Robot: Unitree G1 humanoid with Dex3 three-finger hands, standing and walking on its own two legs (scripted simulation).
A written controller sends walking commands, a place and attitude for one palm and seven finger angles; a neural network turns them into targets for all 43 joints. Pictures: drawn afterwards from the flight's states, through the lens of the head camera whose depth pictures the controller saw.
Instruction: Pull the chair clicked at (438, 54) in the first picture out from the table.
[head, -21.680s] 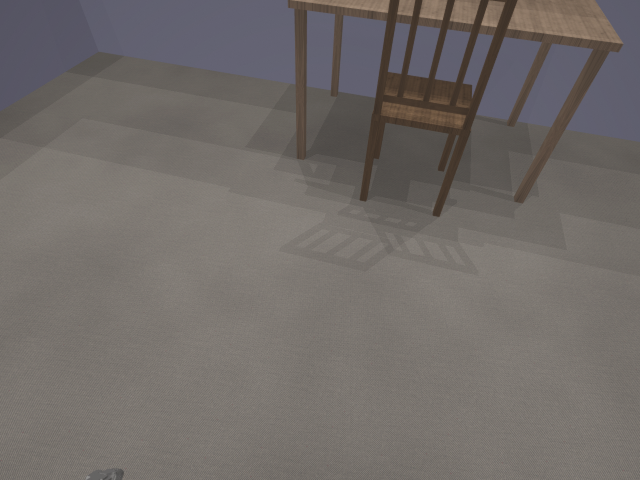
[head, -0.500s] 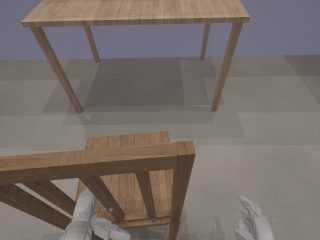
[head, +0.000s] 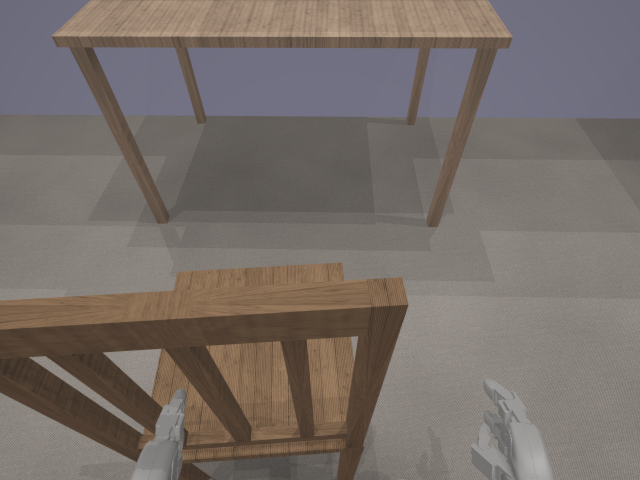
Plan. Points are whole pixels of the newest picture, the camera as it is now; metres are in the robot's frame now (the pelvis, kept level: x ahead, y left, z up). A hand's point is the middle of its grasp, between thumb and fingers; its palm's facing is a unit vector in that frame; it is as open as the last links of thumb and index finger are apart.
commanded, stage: draw the fingers out of the gap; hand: left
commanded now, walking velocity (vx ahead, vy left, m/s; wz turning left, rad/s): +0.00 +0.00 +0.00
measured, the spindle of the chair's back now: (220, 399) +0.22 +0.13 +0.00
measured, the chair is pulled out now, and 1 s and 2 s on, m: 0.70 0.70 0.69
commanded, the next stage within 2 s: draw the hand back to the body in 0.34 s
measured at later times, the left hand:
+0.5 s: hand out of the picture +0.08 +0.12 -0.01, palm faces +0.08 -0.99 -0.14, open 17.5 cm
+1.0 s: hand out of the picture +0.10 +0.16 +0.06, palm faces +0.00 -0.99 -0.15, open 17.0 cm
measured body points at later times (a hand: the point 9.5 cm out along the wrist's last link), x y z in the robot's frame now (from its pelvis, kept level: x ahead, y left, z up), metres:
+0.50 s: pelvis -0.01 +0.00 -0.01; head +0.02 -0.01 +0.44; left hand +0.07 +0.18 +0.00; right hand +0.18 -0.23 -0.07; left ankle -0.04 +0.12 -0.68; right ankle +0.01 -0.13 -0.68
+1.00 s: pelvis -0.03 -0.01 -0.01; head +0.00 -0.02 +0.44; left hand +0.10 +0.21 +0.08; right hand +0.16 -0.23 -0.08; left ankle -0.04 +0.12 -0.68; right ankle +0.01 -0.13 -0.68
